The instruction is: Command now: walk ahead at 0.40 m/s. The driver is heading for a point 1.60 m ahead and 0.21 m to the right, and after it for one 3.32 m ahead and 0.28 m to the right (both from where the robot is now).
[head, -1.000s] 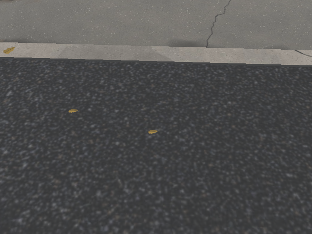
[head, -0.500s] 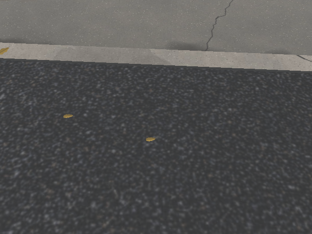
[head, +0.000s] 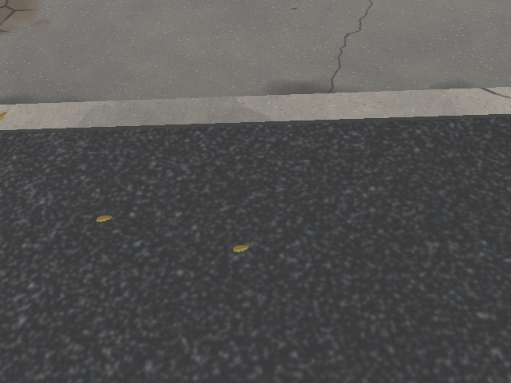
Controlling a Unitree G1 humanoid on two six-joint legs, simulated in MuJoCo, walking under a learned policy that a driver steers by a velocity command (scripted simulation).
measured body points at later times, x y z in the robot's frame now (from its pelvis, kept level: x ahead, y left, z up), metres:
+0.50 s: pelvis +0.16 -0.03 +0.01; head +0.19 -0.03 +0.46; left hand +0.11 +0.21 -0.14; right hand +0.34 -0.25 -0.11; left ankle +0.28 +0.06 -0.72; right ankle +0.03 -0.11 -0.72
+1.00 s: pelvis +0.22 -0.04 +0.01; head +0.23 -0.05 +0.46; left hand +0.21 +0.20 -0.14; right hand +0.27 -0.29 -0.14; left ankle +0.28 +0.06 -0.72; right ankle +0.20 -0.16 -0.72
